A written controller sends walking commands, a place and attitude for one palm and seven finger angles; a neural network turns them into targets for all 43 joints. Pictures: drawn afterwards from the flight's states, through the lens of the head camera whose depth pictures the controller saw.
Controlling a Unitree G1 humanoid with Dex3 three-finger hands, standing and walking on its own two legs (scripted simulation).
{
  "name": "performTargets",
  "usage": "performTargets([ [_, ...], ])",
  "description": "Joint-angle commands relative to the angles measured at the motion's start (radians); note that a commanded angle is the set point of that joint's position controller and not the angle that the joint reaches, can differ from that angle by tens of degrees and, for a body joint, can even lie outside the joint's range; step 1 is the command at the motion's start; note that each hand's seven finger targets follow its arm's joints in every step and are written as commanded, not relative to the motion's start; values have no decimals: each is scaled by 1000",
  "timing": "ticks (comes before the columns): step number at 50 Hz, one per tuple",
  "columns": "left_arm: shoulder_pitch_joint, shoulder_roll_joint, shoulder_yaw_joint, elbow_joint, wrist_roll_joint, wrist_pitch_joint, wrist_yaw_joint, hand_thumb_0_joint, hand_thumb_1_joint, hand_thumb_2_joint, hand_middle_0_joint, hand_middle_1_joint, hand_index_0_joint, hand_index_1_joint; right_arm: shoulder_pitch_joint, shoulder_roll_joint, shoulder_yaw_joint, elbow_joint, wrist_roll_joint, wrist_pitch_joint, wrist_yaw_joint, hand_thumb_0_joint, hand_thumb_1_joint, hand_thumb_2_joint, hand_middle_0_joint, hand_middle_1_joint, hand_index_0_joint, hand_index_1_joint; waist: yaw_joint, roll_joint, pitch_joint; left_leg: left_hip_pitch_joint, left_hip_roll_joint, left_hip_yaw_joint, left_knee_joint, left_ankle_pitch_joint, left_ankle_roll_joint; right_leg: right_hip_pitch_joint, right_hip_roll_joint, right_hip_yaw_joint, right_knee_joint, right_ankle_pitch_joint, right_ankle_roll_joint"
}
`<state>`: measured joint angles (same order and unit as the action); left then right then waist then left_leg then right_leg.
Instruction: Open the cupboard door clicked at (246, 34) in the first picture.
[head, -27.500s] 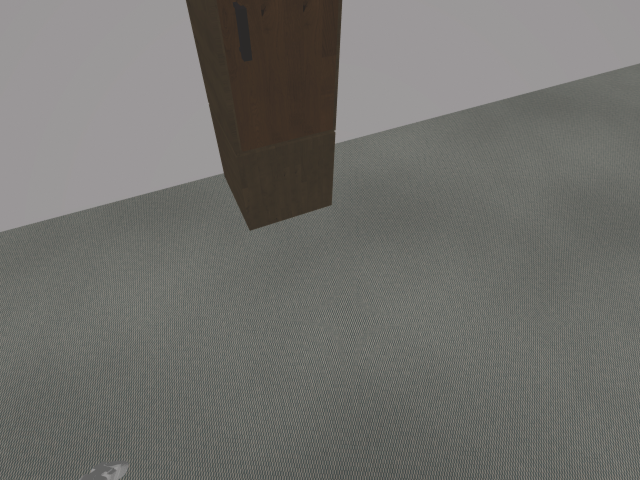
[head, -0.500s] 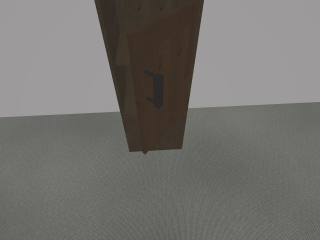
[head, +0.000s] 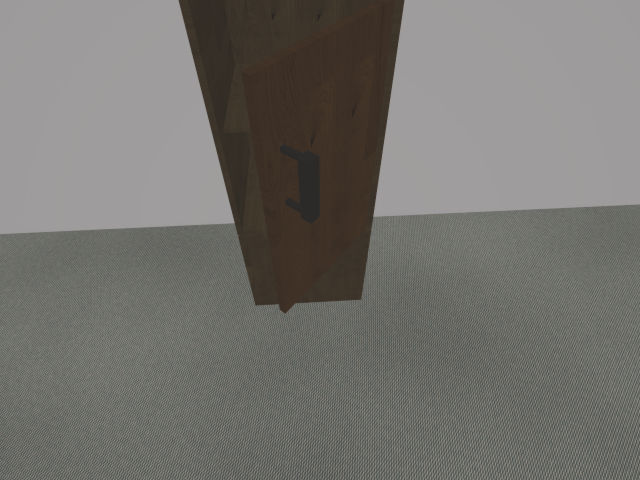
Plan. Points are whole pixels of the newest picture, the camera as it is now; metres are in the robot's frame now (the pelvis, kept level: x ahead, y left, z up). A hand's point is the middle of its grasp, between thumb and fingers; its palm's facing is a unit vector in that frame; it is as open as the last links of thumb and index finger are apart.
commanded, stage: walk to a spot facing it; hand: left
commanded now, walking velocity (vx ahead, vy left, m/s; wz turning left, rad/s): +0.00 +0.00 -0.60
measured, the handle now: (299, 183) +0.55 +0.07 +0.05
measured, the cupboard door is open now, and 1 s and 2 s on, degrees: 48 48 48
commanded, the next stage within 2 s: none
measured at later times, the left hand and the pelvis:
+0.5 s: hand out of the picture +0.11 +0.17 -0.17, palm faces -0.18 -0.94 -0.30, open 7.3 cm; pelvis -0.01 -0.02 -0.01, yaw -15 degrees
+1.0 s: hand (250, 466) +0.18 +0.12 -0.19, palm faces -0.46 -0.87 -0.20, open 7.3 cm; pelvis +0.02 -0.02 -0.01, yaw -32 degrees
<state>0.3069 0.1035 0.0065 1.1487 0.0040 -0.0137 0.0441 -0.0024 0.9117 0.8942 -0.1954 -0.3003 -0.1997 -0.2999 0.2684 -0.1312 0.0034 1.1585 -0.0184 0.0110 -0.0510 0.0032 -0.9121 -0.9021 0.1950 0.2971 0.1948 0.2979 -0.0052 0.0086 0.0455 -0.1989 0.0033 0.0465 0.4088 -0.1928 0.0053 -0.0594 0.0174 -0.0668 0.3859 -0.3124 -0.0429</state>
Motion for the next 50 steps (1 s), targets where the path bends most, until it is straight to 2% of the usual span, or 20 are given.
performTargets([
  [1,92,130,38,-20,4,14,2,0,900,900,-200,-300,-200,-300,64,-96,-30,-25,-1,5,-8,0,-900,-900,200,300,200,300,-1,-27,35,40,108,-46,31,165,27,-120,-134,129,-45,324,-11],
  [7,44,178,80,-78,13,38,-9,0,900,900,-200,-300,-200,-300,24,-112,-62,-95,-1,20,-12,0,-900,-900,200,300,200,300,-3,-79,20,-27,101,34,147,44,-1,-145,-164,233,7,404,-59],
  [11,4,194,92,-114,14,45,-16,0,900,900,-200,-300,-200,-300,18,-130,-72,-131,-1,16,-14,0,-900,-900,200,300,200,300,-13,-14,7,26,137,17,126,78,5,-215,-126,237,70,411,-52],
  [13,-18,171,92,-144,12,47,-23,0,900,900,-200,-300,-200,-300,40,-181,-85,-140,-7,10,-20,0,-900,-900,200,300,200,300,-20,117,-12,121,255,-93,30,165,63,-330,-33,167,203,270,-11],
  [14,-43,153,91,-163,10,50,-28,0,900,900,-200,-300,-200,-300,77,-213,-90,-138,-10,5,-21,0,-900,-900,200,300,200,300,-31,228,-26,133,366,-193,-58,211,133,-382,12,96,372,3,10],
  [16,-98,160,97,-198,17,57,-39,0,900,900,-200,-300,-200,-300,81,-227,-88,-156,-16,-4,-19,0,-900,-900,200,300,200,300,-33,184,-31,91,464,-229,-132,181,208,-439,-26,100,662,-281,26],
  [18,-103,138,99,-211,18,57,-54,0,900,900,-200,-300,-200,-300,-13,-237,-89,-197,-23,-9,-12,0,-900,-900,200,300,200,300,9,111,-24,41,425,-124,-115,158,174,-423,-67,99,642,-220,30],
  [22,-63,144,95,-224,18,56,-61,0,900,900,-200,-300,-200,-300,-73,-254,-98,-231,-25,-3,3,0,-900,-900,200,300,200,300,30,141,-44,-11,376,35,-18,151,108,-272,-58,15,398,-141,34],
  [24,7,181,106,-212,20,47,-60,0,900,900,-200,-300,-200,-300,-101,-258,-103,-250,-14,7,10,0,-900,-900,200,300,200,300,72,55,-56,-87,312,111,143,52,40,-134,-40,-7,170,74,31],
  [26,37,376,135,-220,29,29,-36,0,900,900,-200,-300,-200,-300,-140,-156,-88,-320,2,19,26,0,-900,-900,200,300,200,300,103,-378,-34,-377,62,138,618,-467,-61,-64,-383,526,-81,461,-139],
  [27,60,379,129,-226,20,28,-30,0,900,900,-200,-300,-200,-300,-176,-175,-87,-331,0,26,28,0,-900,-900,200,300,200,300,111,-222,-33,-390,73,-2,724,-439,-51,-82,-379,532,-53,450,-191],
  [29,-47,318,120,-249,21,28,-16,0,900,900,-200,-300,-200,-300,-174,-182,-91,-324,2,25,20,0,-900,-900,200,300,200,300,51,-284,-51,-450,91,-62,794,-312,-57,-34,-290,466,1,498,-172],
  [33,-54,295,114,-269,22,23,-10,0,900,900,-200,-300,-200,-300,-168,-152,-79,-313,7,25,20,0,-900,-900,200,300,200,300,38,-111,-121,-348,62,-42,670,-250,-70,-4,-236,389,46,644,-157],
  [40,-51,311,122,-277,30,32,-18,0,900,900,-200,-300,-200,-300,-184,-149,-79,-350,18,13,15,0,-900,-900,200,300,200,300,39,-134,-80,-242,23,-49,415,-256,-57,-73,-221,474,36,593,-163],
  [43,-107,300,121,-293,18,38,-25,0,900,900,-200,-300,-200,-300,-75,-156,-77,-327,19,0,6,0,-900,-900,200,300,200,300,-17,-115,-106,-39,8,-46,139,-98,-45,-173,-155,454,97,533,-98],
  [44,-123,269,113,-305,12,41,-27,0,900,900,-200,-300,-200,-300,-18,-190,-80,-312,15,-10,1,0,-900,-900,200,300,200,300,-44,-44,-126,118,78,-93,-5,-23,-25,-294,-96,401,157,382,-49],
  [45,-88,203,103,-319,6,43,-38,0,900,900,-200,-300,-200,-300,3,-289,-98,-317,1,-19,-1,0,-900,-900,200,300,200,300,-37,231,-151,248,334,-361,-89,84,59,-483,49,259,330,-27,20],
  [46,-102,207,97,-341,13,38,-47,0,900,900,-200,-300,-200,-300,29,-339,-100,-333,-7,-12,-6,0,-900,-900,200,300,200,300,-40,294,-121,189,510,-484,-122,223,178,-543,55,126,569,-341,64],
  [47,-143,233,103,-336,26,42,-54,0,900,900,-200,-300,-200,-300,25,-313,-93,-332,-16,-14,-8,0,-900,-900,200,300,200,300,-52,183,-82,92,485,-449,-119,251,201,-533,24,151,725,-308,74],
  [50,-118,207,107,-310,21,46,-72,0,900,900,-200,-300,-200,-300,-71,-239,-70,-363,-14,-20,-8,0,-900,-900,200,300,200,300,16,190,-64,87,329,-153,-36,481,134,-547,-32,102,833,-167,96],
])
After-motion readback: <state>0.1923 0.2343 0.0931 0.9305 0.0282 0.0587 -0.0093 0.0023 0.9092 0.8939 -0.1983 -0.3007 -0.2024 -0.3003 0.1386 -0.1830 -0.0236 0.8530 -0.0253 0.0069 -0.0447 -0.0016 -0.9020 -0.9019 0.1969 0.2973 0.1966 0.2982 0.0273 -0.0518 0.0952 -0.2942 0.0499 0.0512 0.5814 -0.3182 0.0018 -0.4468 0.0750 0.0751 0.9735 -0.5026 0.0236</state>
